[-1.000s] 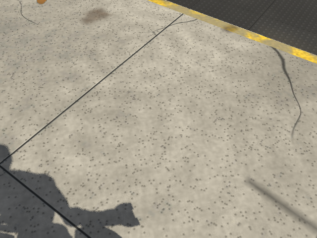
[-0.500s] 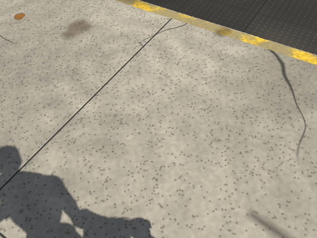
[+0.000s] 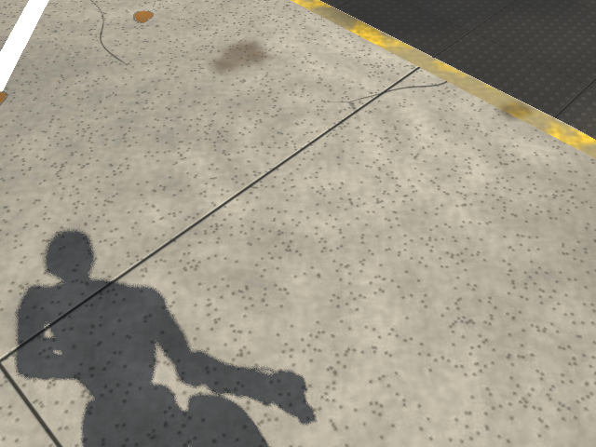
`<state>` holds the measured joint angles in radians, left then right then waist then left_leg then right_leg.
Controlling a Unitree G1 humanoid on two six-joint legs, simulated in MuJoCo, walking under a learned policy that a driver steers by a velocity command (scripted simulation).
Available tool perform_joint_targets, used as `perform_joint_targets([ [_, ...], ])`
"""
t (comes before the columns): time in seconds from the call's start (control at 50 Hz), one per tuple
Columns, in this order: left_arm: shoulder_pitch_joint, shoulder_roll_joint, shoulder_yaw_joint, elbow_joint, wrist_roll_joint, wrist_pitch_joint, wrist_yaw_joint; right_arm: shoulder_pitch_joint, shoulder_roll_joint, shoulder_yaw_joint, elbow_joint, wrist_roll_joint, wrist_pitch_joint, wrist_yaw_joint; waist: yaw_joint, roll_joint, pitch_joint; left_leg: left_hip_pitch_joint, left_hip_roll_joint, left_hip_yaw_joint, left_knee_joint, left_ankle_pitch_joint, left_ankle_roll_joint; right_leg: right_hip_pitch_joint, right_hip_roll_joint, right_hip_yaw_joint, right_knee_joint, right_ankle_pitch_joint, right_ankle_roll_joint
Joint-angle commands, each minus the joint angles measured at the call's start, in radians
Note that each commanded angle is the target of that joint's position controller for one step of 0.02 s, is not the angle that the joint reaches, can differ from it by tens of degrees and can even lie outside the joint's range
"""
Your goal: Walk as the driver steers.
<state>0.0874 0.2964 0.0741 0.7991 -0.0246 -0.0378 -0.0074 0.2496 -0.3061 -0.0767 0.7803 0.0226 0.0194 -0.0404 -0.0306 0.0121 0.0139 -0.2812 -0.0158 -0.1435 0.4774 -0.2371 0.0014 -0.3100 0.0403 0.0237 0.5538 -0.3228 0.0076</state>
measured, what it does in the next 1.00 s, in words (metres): walks ahead, turning left: right foot, then left foot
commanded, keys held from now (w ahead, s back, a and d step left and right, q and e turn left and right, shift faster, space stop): w+q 1.00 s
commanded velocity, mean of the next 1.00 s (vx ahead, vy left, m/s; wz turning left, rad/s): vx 0.45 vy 0.00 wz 0.58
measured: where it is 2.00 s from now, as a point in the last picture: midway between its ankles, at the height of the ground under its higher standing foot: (85, 307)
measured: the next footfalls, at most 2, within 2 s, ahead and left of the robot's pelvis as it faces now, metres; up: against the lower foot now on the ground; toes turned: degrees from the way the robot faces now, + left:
right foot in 0.02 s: +0.05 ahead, -0.12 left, +0.00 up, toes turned +3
left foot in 0.50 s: +0.32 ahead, +0.19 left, +0.00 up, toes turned +21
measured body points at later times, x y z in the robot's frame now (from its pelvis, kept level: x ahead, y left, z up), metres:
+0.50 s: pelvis +0.19 +0.05 -0.03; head +0.23 +0.06 +0.42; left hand +0.07 +0.32 -0.15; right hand +0.49 -0.09 -0.10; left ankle +0.28 +0.18 -0.74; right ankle +0.02 -0.12 -0.73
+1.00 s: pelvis +0.46 +0.14 -0.02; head +0.48 +0.16 +0.43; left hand +0.53 +0.47 -0.08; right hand +0.66 -0.09 -0.13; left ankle +0.28 +0.18 -0.74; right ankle +0.63 +0.10 -0.74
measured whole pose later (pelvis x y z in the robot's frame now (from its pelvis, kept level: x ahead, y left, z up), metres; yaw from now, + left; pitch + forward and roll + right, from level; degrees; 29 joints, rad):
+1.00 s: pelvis +0.46 +0.14 -0.02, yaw +35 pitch +2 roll +0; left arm 0.03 0.28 0.04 0.68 0.00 -0.12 -0.02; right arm 0.40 -0.31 -0.08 0.72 0.02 -0.03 -0.01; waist -0.08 -0.01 0.01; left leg -0.09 -0.09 -0.23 0.56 -0.48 0.05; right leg -0.47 0.01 0.05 0.49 -0.09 0.01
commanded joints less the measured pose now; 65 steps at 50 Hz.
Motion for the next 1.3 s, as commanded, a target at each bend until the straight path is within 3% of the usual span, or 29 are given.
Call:
perform_joint_targets([
  [0.02,0.146,0.110,0.039,-0.003,0.001,-0.027,0.002,-0.086,-0.101,-0.021,-0.090,-0.002,-0.014,0.000,0.109,0.086,-0.103,-0.182,0.080,-0.187,-0.042,-0.274,0.108,0.355,-0.070,0.028,-0.191,0.119,-0.026],
  [0.04,0.250,0.179,0.052,0.011,0.024,-0.023,0.019,-0.076,-0.003,0.005,-0.108,-0.004,-0.019,0.009,0.127,-0.138,-0.143,-0.376,-0.029,-0.041,0.280,-0.343,0.035,0.506,-0.306,0.314,-0.275,-0.109,-0.106],
  [0.06,0.236,0.243,0.062,0.008,0.057,-0.029,0.009,-0.100,-0.056,-0.007,-0.164,0.010,-0.037,0.010,0.110,-0.234,-0.054,-0.533,-0.020,-0.033,0.440,-0.351,0.028,0.389,-0.473,0.612,-0.379,-0.330,-0.225],
  [0.08,0.164,0.189,0.048,-0.015,0.046,-0.041,0.011,-0.096,-0.124,-0.025,-0.155,0.012,-0.045,0.013,0.082,-0.175,0.025,-0.573,0.040,-0.053,0.543,-0.273,0.024,0.345,-0.453,0.581,-0.403,-0.404,-0.240],
  [0.1,0.119,0.135,0.033,-0.020,0.027,-0.048,0.016,-0.073,-0.143,-0.036,-0.133,0.008,-0.046,0.018,0.061,-0.166,0.070,-0.601,0.053,-0.044,0.574,-0.192,0.018,0.337,-0.395,0.472,-0.408,-0.336,-0.200],
  [0.18,0.143,0.093,0.018,-0.003,0.036,-0.062,0.025,-0.078,-0.072,-0.025,-0.119,0.004,-0.061,0.038,0.077,-0.117,0.055,-0.566,0.095,0.015,0.619,0.048,-0.008,0.325,-0.287,0.144,-0.411,0.105,-0.137],
  [0.3,0.195,0.129,0.020,0.022,0.032,-0.054,0.024,-0.196,-0.017,0.001,-0.200,0.005,-0.064,0.067,0.116,-0.098,0.077,-0.503,0.110,0.103,0.363,0.220,-0.031,0.304,-0.270,-0.062,-0.426,0.314,-0.152],
  [0.4,0.261,0.165,0.030,0.048,0.008,-0.037,0.019,-0.292,-0.002,0.015,-0.266,0.008,-0.063,0.104,0.130,-0.078,0.112,-0.439,0.088,0.193,0.188,0.172,0.030,0.379,-0.317,-0.147,-0.385,0.465,-0.146],
  [0.44,0.256,0.193,0.037,0.045,0.003,-0.027,0.022,-0.261,-0.033,0.000,-0.276,0.006,-0.059,0.111,0.085,-0.109,0.059,-0.318,0.029,0.244,0.159,0.096,0.075,0.411,-0.324,-0.192,-0.275,0.822,-0.127],
  [0.48,0.248,0.222,0.045,0.040,-0.002,-0.014,0.032,-0.067,-0.107,-0.041,-0.238,0.006,-0.049,0.105,-0.040,-0.129,-0.073,-0.031,-0.050,0.275,0.125,0.060,0.137,0.376,-0.312,-0.231,0.009,1.104,-0.100],
  [0.5,0.241,0.211,0.038,0.031,0.000,-0.017,0.037,0.107,-0.163,-0.075,-0.192,0.008,-0.039,0.086,-0.132,-0.092,-0.157,0.253,-0.058,0.227,0.075,0.098,0.178,0.214,-0.279,-0.244,0.243,0.993,-0.065],
  [0.52,0.291,0.092,0.002,-0.007,0.045,-0.029,0.029,0.185,-0.250,-0.092,-0.167,0.013,-0.029,0.061,-0.094,0.132,-0.247,0.604,0.176,-0.148,0.067,0.040,0.272,-0.164,-0.178,-0.233,0.595,0.196,-0.019],
  [0.54,0.298,0.063,-0.021,-0.056,0.035,-0.069,0.014,0.165,-0.276,-0.083,-0.207,0.006,-0.049,0.066,-0.052,0.214,-0.432,0.754,0.376,-0.716,-0.122,-0.168,0.445,-0.400,-0.011,-0.008,0.843,-0.283,0.004],
  [0.56,0.160,0.161,0.007,-0.082,-0.006,-0.094,0.003,0.158,-0.187,-0.058,-0.197,-0.007,-0.062,0.073,-0.110,0.092,-0.343,0.690,0.341,-0.615,-0.188,-0.175,0.375,-0.501,-0.067,0.087,0.871,-0.192,-0.010],
  [0.58,0.117,0.155,0.003,-0.106,-0.020,-0.107,-0.001,0.114,-0.160,-0.048,-0.188,-0.008,-0.072,0.074,-0.078,0.076,-0.197,0.536,0.303,-0.464,-0.199,-0.104,0.339,-0.515,-0.104,0.067,0.807,-0.100,-0.028],
  [0.6,0.126,0.138,0.000,-0.092,-0.001,-0.110,0.008,0.040,-0.138,-0.039,-0.194,-0.007,-0.078,0.073,-0.021,-0.011,-0.118,0.369,0.252,-0.352,-0.208,0.003,0.306,-0.454,-0.145,0.065,0.717,-0.034,-0.025],
  [0.66,0.187,0.135,0.011,-0.078,0.030,-0.076,0.010,-0.050,-0.107,-0.027,-0.217,-0.023,-0.088,0.066,0.062,0.032,-0.057,0.123,0.183,-0.220,-0.261,0.206,0.295,-0.306,-0.180,0.062,0.592,0.046,0.010],
  [0.76,0.034,0.081,-0.007,-0.129,0.045,-0.058,0.014,0.011,-0.138,-0.034,-0.177,-0.012,-0.089,0.038,0.023,0.040,0.004,0.001,0.116,-0.109,-0.274,0.227,0.264,-0.309,-0.138,0.035,0.287,0.287,0.068],
  [0.82,-0.085,0.059,-0.019,-0.159,0.034,-0.069,0.000,0.061,-0.154,-0.039,-0.152,-0.003,-0.081,0.030,-0.025,0.058,0.011,-0.018,0.093,-0.102,-0.252,0.147,0.222,-0.222,-0.081,0.024,0.076,0.431,0.066],
  [0.88,-0.133,0.089,-0.011,-0.181,0.019,-0.080,-0.014,0.105,-0.153,-0.041,-0.128,0.006,-0.074,0.026,-0.038,0.073,0.008,0.051,0.129,-0.178,-0.188,0.094,0.211,-0.192,-0.063,0.056,-0.013,0.421,0.051],
  [0.94,-0.095,0.126,0.007,-0.180,0.015,-0.090,-0.021,0.105,-0.147,-0.042,-0.123,0.003,-0.063,0.021,-0.005,0.113,-0.007,0.131,0.162,-0.267,-0.091,0.116,0.189,-0.133,-0.054,0.066,-0.053,0.278,0.014],
  [0.98,0.067,0.164,0.032,-0.147,0.023,-0.100,-0.012,0.095,-0.098,-0.025,-0.131,-0.002,-0.059,0.024,0.080,0.111,-0.091,0.099,0.094,-0.239,0.080,0.186,0.140,0.116,-0.075,0.056,-0.104,0.249,-0.045],
  [1.0,0.218,0.219,0.046,-0.136,0.040,-0.101,-0.002,0.111,-0.033,0.000,-0.150,-0.020,-0.061,0.027,0.134,-0.006,-0.246,-0.021,0.025,-0.151,0.366,0.042,0.100,0.383,-0.250,0.222,-0.085,0.192,-0.108],
  [1.02,0.297,0.289,0.064,-0.095,0.045,-0.086,-0.008,0.260,0.015,0.016,-0.174,0.017,-0.070,0.028,0.065,-0.361,-0.367,-0.386,-0.102,-0.030,0.697,-0.375,0.030,0.690,-0.465,0.709,-0.191,-0.056,-0.277],
  [1.04,0.274,0.188,0.044,-0.111,0.023,-0.081,-0.014,0.229,-0.100,-0.004,-0.149,0.028,-0.068,0.021,0.095,-0.241,-0.292,-0.507,-0.017,-0.057,0.822,-0.330,0.017,0.642,-0.461,0.777,-0.257,-0.301,-0.250],
  [1.06,0.228,0.132,0.028,-0.121,0.021,-0.074,-0.008,0.108,-0.156,-0.021,-0.164,0.018,-0.062,0.021,0.122,-0.154,-0.161,-0.531,0.016,-0.030,0.843,-0.236,0.013,0.518,-0.415,0.607,-0.270,-0.259,-0.202],
  [1.1,0.143,0.091,0.010,-0.119,0.037,-0.063,-0.003,0.027,-0.133,-0.023,-0.185,-0.005,-0.056,0.022,0.085,-0.089,-0.035,-0.472,0.078,-0.001,0.776,-0.118,0.006,0.303,-0.337,0.381,-0.300,0.000,-0.178],
  [1.18,0.137,0.085,0.012,-0.087,0.030,-0.077,0.004,0.029,-0.058,-0.013,-0.195,0.007,-0.038,0.037,0.051,-0.121,0.003,-0.418,0.122,0.035,0.683,-0.052,0.001,0.201,-0.294,0.166,-0.379,0.183,-0.185],
  [1.3,0.147,0.139,0.027,-0.048,0.028,-0.069,0.009,-0.090,-0.033,0.001,-0.224,0.001,-0.047,0.059,0.076,-0.078,0.031,-0.435,0.126,0.077,0.399,0.196,-0.011,0.246,-0.284,-0.042,-0.407,0.367,-0.180],
])
Keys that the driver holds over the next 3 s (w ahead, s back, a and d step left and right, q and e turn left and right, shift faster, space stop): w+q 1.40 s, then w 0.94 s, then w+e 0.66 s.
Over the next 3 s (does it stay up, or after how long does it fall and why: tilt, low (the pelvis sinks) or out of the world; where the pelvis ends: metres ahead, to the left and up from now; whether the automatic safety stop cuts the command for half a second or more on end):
stays up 1.15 0.98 -0.01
